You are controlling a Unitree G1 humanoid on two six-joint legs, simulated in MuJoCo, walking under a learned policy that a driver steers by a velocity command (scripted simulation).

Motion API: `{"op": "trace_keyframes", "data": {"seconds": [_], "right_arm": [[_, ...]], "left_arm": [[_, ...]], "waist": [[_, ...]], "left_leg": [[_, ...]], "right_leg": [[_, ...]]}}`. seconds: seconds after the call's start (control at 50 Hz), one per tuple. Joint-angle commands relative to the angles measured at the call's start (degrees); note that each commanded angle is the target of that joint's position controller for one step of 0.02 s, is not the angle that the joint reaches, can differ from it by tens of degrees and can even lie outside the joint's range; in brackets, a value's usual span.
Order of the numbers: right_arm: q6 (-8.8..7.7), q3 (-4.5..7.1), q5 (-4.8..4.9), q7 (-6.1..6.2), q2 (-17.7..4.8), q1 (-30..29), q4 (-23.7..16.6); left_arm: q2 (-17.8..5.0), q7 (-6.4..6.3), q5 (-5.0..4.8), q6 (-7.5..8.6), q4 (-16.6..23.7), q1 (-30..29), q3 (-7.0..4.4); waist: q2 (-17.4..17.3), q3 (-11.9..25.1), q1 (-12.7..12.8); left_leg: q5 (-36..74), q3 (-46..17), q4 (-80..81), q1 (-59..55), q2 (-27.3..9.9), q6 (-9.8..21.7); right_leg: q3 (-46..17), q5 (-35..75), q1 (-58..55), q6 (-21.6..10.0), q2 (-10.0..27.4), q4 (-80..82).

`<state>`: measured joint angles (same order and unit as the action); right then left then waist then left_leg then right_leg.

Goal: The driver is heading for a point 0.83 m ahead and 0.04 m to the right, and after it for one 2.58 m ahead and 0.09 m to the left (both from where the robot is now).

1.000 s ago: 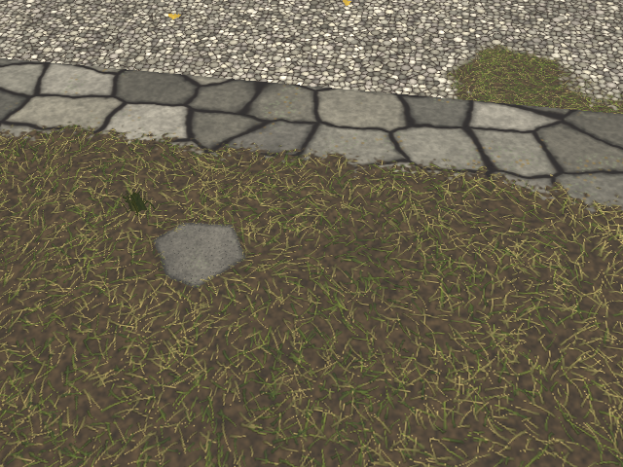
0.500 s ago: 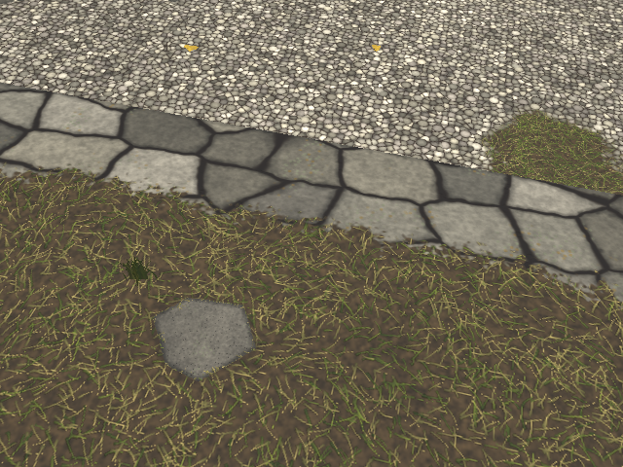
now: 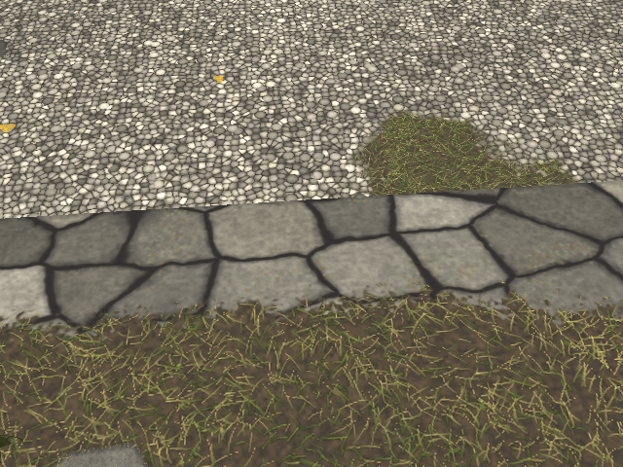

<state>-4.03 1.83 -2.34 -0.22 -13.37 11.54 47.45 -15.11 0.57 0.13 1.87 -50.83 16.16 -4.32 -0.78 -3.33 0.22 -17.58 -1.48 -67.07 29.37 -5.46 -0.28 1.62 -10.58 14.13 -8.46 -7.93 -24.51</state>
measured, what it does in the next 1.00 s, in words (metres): walks ahead, turning right: left foot, then right foot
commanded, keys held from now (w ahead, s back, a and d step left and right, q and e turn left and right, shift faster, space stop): w+e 0.36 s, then w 0.48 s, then w+q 0.16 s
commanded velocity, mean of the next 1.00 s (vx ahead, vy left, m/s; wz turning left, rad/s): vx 0.50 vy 0.00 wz -0.31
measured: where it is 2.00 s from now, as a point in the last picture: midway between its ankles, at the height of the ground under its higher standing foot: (401, 355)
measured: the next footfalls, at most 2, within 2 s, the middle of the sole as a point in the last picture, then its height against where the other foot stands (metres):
left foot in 0.34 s outside the picture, level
right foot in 0.84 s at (411, 427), level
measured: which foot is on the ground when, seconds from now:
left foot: up 0.00-0.32, down 0.34-0.86, up 0.88-1.00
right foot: down 0.00-0.36, up 0.38-0.82, down 0.84-1.00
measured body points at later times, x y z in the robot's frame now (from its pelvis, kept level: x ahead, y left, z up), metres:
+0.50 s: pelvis +0.28 +0.04 +0.00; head +0.31 +0.05 +0.45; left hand +0.41 +0.30 -0.13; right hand +0.34 -0.25 -0.10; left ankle +0.35 +0.12 -0.74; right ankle +0.16 -0.05 -0.65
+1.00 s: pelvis +0.51 -0.08 +0.01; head +0.52 -0.10 +0.45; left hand +0.69 +0.13 -0.11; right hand +0.45 -0.33 -0.14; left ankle +0.48 +0.08 -0.65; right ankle +0.51 -0.15 -0.74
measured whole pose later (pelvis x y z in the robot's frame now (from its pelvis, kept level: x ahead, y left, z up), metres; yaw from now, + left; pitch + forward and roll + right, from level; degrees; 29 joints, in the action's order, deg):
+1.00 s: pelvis +0.51 -0.08 +0.01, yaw -17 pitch +0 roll +1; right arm -2.4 2.5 -1.0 -1.1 -14.0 20.6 52.6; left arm -13.0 0.4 1.6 4.2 -47.1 12.5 -1.4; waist -1.8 -1.5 -1.5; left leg -18.9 -0.2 -62.1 23.0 -1.9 3.7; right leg 6.5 -11.2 14.0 -4.5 -1.4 -24.3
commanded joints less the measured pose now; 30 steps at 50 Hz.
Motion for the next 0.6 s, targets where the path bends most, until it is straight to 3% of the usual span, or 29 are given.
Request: {"op": "trace_keyframes", "data": {"seconds": [0.02, 0.14, 0.22, 0.28, 0.32, 0.34, 0.36, 0.38, 0.4, 0.42, 0.44, 0.48, 0.5, 0.54, 0.6], "right_arm": [[1.72, 0.93, -0.61, -0.37, -4.11, 3.84, -2.55], [1.84, 0.6, -0.04, -0.81, -4.62, -9.98, -7.49], [1.1, 0.03, 0.45, -1.18, -4.94, -16.35, -10.14], [0.26, 0.18, 0.86, -1.11, -6.51, -14.83, -10.86], [-0.42, 1.16, 1.06, -0.34, -8.88, -4.79, -8.02], [-1.21, 1.93, 0.62, 0.4, -10.76, 3.13, -6.15], [-1.5, 2.89, -0.69, 1.53, -15.08, 12.56, -6.0], [-0.71, 3.86, -1.31, 1.51, -19.15, 10.56, -6.22], [-0.1, 3.3, -0.22, 1.02, -13.91, 7.26, -6.52], [-0.09, 2.16, 0.34, 0.67, -8.88, 3.94, -6.95], [-0.24, 1.54, 0.25, 0.33, -6.62, 2.5, -6.42], [-0.98, 1.14, 0.5, 0.26, -5.86, 3.45, -4.55], [-1.62, 1.2, 0.83, -0.01, -6.16, 4.74, -3.57], [-2.62, 1.38, 1.37, -0.48, -6.65, 6.67, -2.11], [-2.68, 1.56, 1.51, -0.57, -7.12, 8.26, -0.58]], "left_arm": [[-7.44, -0.2, -0.31, 1.92, 3.02, 1.7, -1.52], [-8.11, -0.38, -0.25, 1.52, 2.44, 8.92, -1.68], [-8.64, -0.87, 0.48, 1.34, 2.52, 11.86, -1.7], [-9.96, -1.49, 0.9, 1.39, 3.61, 9.88, -1.97], [-11.27, -1.26, 0.94, 1.72, 4.79, 6.03, -2.22], [-10.7, -0.68, 0.45, 2.15, 4.9, 5.24, -2.02], [-6.03, -0.21, -0.15, 2.67, 6.7, 6.16, -0.67], [-2.71, -0.26, -1.49, 2.42, 7.99, 13.54, -0.04], [-7.05, -0.79, 0.67, 1.55, 5.67, 13.11, -0.32], [-7.13, -0.3, 1.17, 1.33, 5.39, 9.3, -0.4], [-5.94, 0.1, 1.33, 1.28, 5.8, 6.6, -0.09], [-4.79, 0.99, 2.17, 0.43, 6.04, 5.56, 0.21], [-4.39, 1.23, 2.26, 0.04, 6.02, 5.7, 0.33], [-4.06, 1.51, 2.27, -0.32, 6.61, 4.01, 0.53], [-3.47, 2.01, 2.39, -0.26, 8.9, -2.92, 1.19]], "waist": [[1.17, 2.8, -1.94], [4.17, 1.22, 3.4], [4.72, 0.96, 5.6], [5.6, 1.21, 3.63], [5.33, 4.68, -1.19], [1.94, 9.1, -5.31], [-4.53, 18.43, -8.12], [-18.48, 21.63, -2.65], [-9.43, 15.38, -1.49], [-2.89, 8.7, -1.31], [-0.6, 5.29, -0.97], [-4.83, 3.46, 0.12], [-5.72, 3.85, 0.38], [-5.29, 3.98, 0.75], [-4.58, 1.82, 0.07]], "left_leg": [[3.8, 1.11, 4.85, 3.67, -0.81, -2.04], [15.56, 1.13, 20.86, 10.37, 0.66, -3.23], [16.02, 1.09, 28.49, 10.29, 3.07, -2.44], [13.21, -0.1, 34.45, 2.82, 4.53, -0.68], [9.13, 0.77, 38.16, -12.6, 7.28, 1.3], [10.09, -0.77, 41.39, -24.2, 5.11, 3.01], [-3.02, -14.42, 42.92, -37.57, -8.76, 5.72], [-6.14, -41.13, 50.54, -45.88, -20.5, 12.1], [-11.77, -42.26, 51.16, -39.57, -18.74, 12.66], [-9.43, -32.59, 51.87, -32.09, -15.75, 11.73], [-1.82, -24.71, 53.03, -26.91, -12.64, 10.73], [9.36, -15.15, 54.63, -22.31, -8.33, 9.31], [14.97, -12.94, 54.71, -21.88, -7.86, 9.6], [20.48, -9.84, 55.62, -22.51, -7.79, 10.61], [19.55, -6.17, 58.63, -22.93, -7.48, 11.38]], "right_leg": [[-15.61, 18.49, -2.03, -8.02, 14.21, 12.42], [-17.84, 17.69, -8.59, -4.95, 13.01, 11.53], [-20.4, 22.73, -13.74, -4.92, 14.05, 8.06], [-23.05, 25.85, -13.64, -3.15, 15.33, 4.82], [-22.85, 33.2, -9.5, -0.75, 13.56, -2.87], [-19.99, 31.49, -5.78, 0.69, 9.76, -13.9], [-15.26, 14.77, 1.14, 1.88, 6.23, -30.07], [-9.11, -21.92, 17.86, 3.37, -1.94, -42.87], [-9.56, -17.93, 22.3, 2.81, 3.61, -47.88], [-9.11, -11.97, 21.55, 3.12, 5.52, -47.08], [-8.61, -9.06, 20.32, 3.61, 6.92, -44.63], [-8.05, -7.87, 17.8, 4.6, 8.33, -41.2], [-7.76, -7.64, 17.06, 4.88, 7.93, -40.58], [-7.67, -6.35, 18.74, 5.33, 7.74, -38.87], [-6.28, -1.22, 23.27, 6.49, 9.39, -32.44]]}}
Over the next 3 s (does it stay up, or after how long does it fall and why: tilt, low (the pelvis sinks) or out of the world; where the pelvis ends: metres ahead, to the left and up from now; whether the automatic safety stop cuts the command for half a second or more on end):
stays up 1.04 -0.04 0.01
